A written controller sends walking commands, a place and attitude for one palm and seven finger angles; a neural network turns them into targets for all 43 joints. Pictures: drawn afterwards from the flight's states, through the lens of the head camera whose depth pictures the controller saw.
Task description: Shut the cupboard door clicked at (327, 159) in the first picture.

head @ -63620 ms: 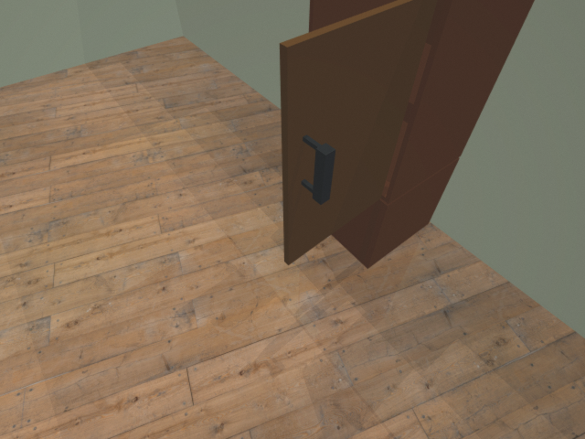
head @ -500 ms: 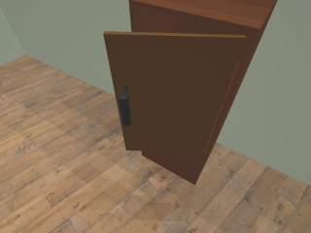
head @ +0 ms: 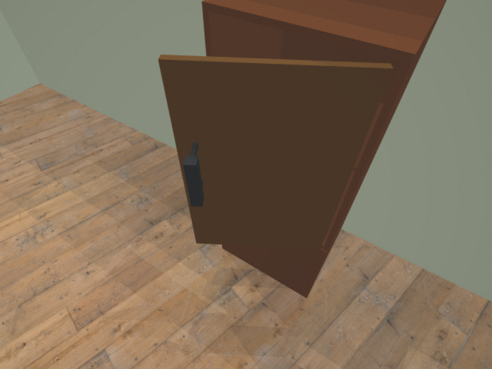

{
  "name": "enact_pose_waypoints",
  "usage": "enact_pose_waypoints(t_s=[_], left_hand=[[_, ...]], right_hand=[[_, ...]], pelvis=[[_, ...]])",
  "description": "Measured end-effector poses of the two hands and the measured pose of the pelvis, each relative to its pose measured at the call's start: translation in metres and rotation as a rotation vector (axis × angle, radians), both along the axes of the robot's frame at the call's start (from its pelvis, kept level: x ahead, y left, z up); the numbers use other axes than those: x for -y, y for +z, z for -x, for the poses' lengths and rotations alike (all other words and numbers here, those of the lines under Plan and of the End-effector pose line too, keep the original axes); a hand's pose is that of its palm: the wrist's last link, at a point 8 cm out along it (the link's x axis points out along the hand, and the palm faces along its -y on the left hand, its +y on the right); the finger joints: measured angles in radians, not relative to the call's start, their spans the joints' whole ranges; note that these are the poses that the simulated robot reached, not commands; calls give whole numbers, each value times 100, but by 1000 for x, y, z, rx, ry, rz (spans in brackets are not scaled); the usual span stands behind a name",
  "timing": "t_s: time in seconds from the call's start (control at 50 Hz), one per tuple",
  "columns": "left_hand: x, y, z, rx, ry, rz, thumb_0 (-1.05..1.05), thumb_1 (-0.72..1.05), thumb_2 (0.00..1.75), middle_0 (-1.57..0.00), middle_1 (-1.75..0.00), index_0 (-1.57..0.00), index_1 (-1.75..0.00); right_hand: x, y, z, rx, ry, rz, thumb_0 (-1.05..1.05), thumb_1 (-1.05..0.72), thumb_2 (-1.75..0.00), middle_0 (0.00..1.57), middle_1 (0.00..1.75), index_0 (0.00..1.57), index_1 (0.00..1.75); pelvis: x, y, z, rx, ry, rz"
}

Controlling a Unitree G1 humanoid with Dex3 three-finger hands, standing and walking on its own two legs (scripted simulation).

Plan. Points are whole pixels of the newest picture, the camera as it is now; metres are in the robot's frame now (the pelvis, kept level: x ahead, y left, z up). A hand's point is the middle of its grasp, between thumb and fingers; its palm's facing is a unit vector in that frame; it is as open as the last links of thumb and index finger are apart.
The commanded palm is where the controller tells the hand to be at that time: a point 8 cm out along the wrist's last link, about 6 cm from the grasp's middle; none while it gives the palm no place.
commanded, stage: come to a stop and stand still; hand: left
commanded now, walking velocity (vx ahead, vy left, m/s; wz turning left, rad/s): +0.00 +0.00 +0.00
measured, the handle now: (196, 175) +0.50 +0.14 +0.00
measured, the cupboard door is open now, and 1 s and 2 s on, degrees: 30 30 30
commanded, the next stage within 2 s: look again from close up in 0.02 s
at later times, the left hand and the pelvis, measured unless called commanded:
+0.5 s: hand out of the picture +0.01 +0.18 -0.17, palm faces +0.01 -0.98 -0.20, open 7.4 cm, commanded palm none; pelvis +0.00 +0.00 +0.00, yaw +0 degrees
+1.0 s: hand out of the picture +0.01 +0.16 -0.18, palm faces +0.01 -0.98 -0.18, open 7.4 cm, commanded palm none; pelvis +0.03 -0.02 -0.01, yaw -1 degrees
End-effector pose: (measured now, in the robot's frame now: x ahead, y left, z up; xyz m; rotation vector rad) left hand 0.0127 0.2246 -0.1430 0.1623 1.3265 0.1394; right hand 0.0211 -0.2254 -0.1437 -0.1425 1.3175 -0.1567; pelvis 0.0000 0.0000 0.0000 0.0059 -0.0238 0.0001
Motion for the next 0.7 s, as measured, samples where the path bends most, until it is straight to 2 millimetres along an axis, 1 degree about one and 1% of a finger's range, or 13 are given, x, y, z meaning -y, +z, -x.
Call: enact_pose_waypoints(t_s=[0.16, 0.52, 0.7], left_hand=[[-1, 0, 1, -2, 2, 4, 1, 91, 89, -20, -30, -20, -29], [-6, 0, 11, -32, 10, 0, 1, 91, 89, -20, -30, -20, -29], [-7, 0, 11, -39, 11, -2, 1, 91, 89, -20, -30, -20, -29]], right_hand=[[1, 2, -2, 0, 4, 6, 0, -91, -90, 20, 30, 20, 30], [-1, 2, 13, -50, 4, 8, 0, -91, -90, 20, 30, 20, 30], [0, 2, 12, -55, 7, 9, 0, -91, -90, 20, 30, 20, 30]], pelvis=[[-1, 1, -1, 4, 2, 1], [-3, 2, 1, 1, 7, 1], [-3, 2, -1, -3, 8, 0]])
